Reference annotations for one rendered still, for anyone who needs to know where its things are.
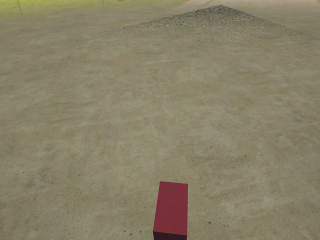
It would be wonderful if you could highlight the carton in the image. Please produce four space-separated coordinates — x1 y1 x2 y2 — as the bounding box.
153 181 188 240

